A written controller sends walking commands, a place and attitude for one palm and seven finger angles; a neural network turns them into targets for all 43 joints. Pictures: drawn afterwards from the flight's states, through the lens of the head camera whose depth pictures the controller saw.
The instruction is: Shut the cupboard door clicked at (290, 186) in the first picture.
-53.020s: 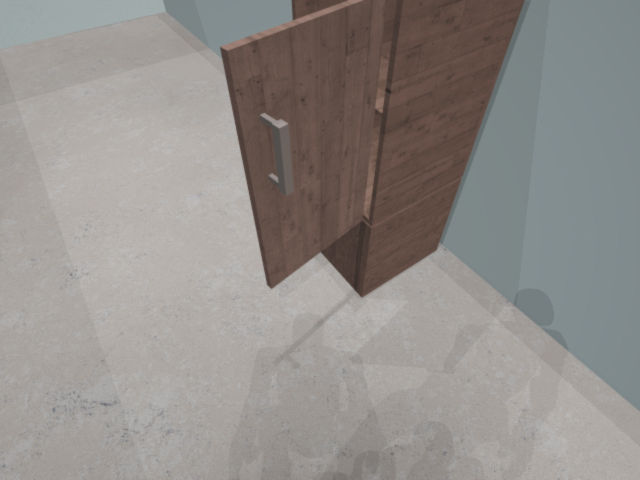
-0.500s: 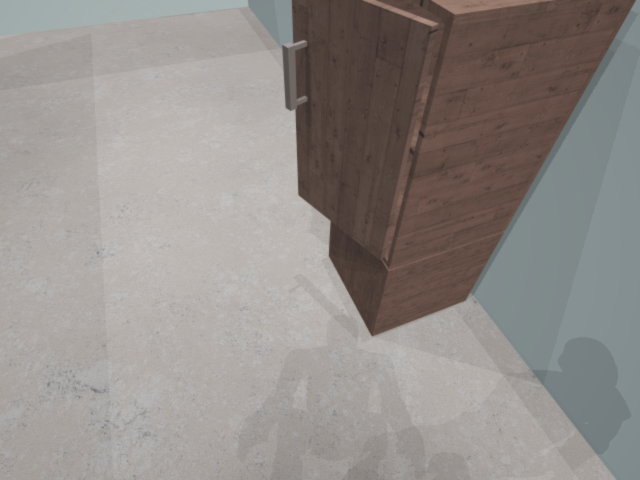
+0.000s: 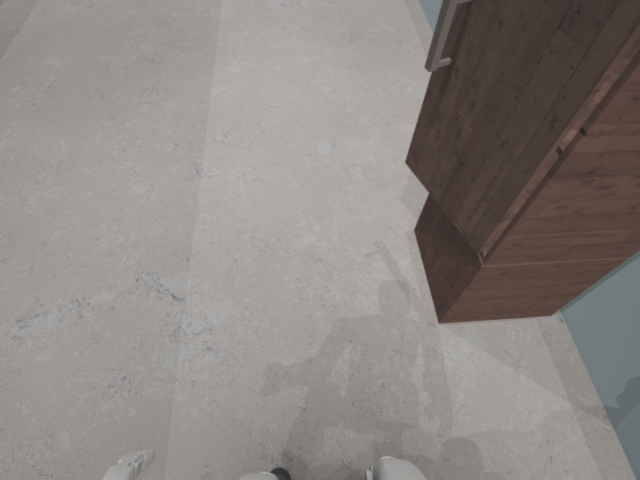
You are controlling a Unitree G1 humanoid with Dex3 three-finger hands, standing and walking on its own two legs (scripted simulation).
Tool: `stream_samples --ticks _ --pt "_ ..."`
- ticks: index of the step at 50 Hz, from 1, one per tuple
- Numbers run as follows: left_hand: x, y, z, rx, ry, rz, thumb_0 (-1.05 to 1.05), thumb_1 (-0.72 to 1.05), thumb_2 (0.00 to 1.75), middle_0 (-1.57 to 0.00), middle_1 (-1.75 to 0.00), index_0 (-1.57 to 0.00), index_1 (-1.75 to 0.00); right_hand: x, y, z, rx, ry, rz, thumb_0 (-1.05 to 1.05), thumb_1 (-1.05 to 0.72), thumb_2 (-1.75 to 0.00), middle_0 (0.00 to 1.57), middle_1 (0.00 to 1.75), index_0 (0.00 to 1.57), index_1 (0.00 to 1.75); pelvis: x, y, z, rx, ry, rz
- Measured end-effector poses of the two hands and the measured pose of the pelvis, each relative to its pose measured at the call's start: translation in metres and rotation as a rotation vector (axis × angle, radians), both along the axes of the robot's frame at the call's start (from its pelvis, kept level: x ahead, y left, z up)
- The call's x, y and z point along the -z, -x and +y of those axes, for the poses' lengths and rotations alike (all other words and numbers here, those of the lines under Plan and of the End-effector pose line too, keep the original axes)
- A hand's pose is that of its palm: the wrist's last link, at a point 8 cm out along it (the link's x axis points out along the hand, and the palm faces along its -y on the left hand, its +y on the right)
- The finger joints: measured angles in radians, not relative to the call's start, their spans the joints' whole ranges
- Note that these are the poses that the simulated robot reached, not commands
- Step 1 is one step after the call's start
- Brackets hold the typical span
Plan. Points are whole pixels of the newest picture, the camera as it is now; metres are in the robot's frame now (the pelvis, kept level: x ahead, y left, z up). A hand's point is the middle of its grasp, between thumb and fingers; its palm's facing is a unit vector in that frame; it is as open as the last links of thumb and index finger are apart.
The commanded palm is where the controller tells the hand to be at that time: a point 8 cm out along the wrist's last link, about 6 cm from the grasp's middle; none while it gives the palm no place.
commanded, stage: walk to a spot facing it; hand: left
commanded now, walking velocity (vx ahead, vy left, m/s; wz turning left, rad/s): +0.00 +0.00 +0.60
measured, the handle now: (448, 33) +0.90 -0.23 +0.06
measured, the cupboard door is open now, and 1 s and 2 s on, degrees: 20 20 20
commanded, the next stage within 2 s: none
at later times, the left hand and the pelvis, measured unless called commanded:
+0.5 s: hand out of the picture -0.01 +0.15 -0.17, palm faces +0.35 -0.90 -0.26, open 7.4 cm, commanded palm none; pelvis +0.00 -0.05 -0.01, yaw +20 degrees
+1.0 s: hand out of the picture +0.11 +0.21 -0.15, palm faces +0.53 -0.80 -0.29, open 7.4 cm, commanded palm none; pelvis +0.12 -0.03 -0.02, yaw +35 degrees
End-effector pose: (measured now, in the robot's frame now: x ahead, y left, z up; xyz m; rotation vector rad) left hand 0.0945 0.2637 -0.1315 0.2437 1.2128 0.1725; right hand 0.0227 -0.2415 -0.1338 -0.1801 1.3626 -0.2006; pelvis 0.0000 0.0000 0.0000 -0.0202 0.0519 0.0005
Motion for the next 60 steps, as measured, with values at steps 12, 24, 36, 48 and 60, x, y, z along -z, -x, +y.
stream_samples --ticks 12,24,36,48,60 --pt "-0.017 0.041 -0.048 -0.123 -0.047 -0.050 0.01 0.91 0.90 -0.20 -0.30 -0.20 -0.30 0.018 -0.055 -0.061 -0.121 -0.027 -0.054 0.01 -0.91 -0.90 0.20 0.30 0.20 0.30 0.005 0.004 -0.046 -0.155 -0.050 -0.025" --pt "-0.001 0.122 -0.070 -0.359 0.021 0.037 0.01 0.90 0.90 -0.20 -0.30 -0.21 -0.30 0.010 -0.125 -0.031 -0.359 -0.039 -0.049 0.01 -0.91 -0.90 0.19 0.30 0.19 0.30 0.004 -0.004 -0.050 -0.339 -0.068 -0.021" --pt "0.015 0.167 -0.034 -0.533 0.054 0.092 0.01 0.91 0.90 -0.20 -0.30 -0.20 -0.30 -0.008 -0.181 0.035 -0.562 -0.028 -0.189 0.01 -0.91 -0.90 0.20 0.30 0.20 0.30 0.008 -0.022 -0.022 -0.471 -0.039 -0.036" --pt "-0.014 0.034 -0.012 -0.513 -0.047 -0.141 0.01 0.91 0.90 -0.20 -0.30 -0.20 -0.30 0.027 -0.207 0.001 -0.552 -0.054 0.031 0.01 -0.91 -0.90 0.20 0.30 0.20 0.30 0.016 -0.109 -0.029 -0.577 -0.064 -0.023" --pt "-0.018 0.028 -0.072 -0.774 0.018 -0.029 0.01 0.93 0.90 -0.20 -0.30 -0.20 -0.30 0.005 -0.362 0.063 -0.733 -0.086 -0.036 0.01 -0.91 -0.90 0.19 0.30 0.19 0.30 -0.007 -0.195 -0.011 -0.761 -0.069 -0.006"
